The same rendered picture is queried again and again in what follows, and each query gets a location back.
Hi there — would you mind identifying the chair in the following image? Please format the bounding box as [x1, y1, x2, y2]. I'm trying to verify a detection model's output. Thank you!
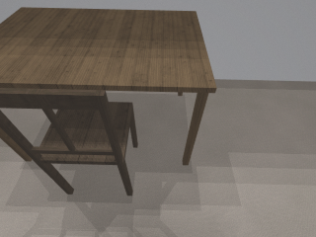
[0, 88, 138, 197]

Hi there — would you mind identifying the table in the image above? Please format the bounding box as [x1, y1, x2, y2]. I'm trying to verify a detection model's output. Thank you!
[0, 7, 217, 166]

